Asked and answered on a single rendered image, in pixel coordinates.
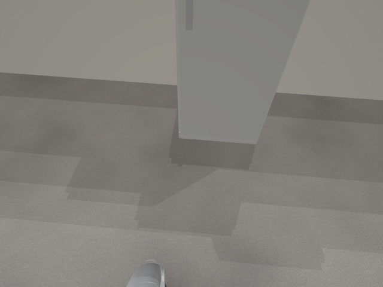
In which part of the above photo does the fridge door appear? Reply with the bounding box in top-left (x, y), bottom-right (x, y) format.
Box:
top-left (179, 0), bottom-right (309, 141)

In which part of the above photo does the robot left thigh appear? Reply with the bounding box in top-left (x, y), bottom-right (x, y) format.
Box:
top-left (126, 263), bottom-right (165, 287)

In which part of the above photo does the robot left shin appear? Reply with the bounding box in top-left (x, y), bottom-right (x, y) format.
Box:
top-left (145, 259), bottom-right (157, 264)

